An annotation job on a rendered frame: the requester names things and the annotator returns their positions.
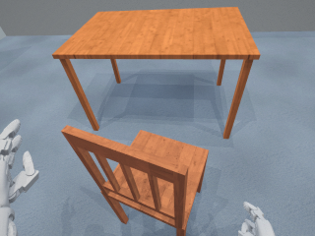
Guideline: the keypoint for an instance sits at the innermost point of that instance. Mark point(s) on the left robot hand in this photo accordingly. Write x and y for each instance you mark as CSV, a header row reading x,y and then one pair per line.
x,y
9,144

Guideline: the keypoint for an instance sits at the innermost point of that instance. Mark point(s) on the right robot hand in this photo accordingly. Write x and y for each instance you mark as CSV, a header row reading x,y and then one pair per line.
x,y
262,226

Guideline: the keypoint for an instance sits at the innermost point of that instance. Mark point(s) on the chair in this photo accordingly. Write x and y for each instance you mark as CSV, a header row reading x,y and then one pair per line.
x,y
155,175

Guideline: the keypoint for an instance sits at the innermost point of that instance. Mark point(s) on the left robot forearm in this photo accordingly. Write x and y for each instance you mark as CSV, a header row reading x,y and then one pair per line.
x,y
7,226

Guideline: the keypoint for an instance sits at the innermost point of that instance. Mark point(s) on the table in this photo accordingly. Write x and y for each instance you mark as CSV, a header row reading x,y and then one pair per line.
x,y
218,33

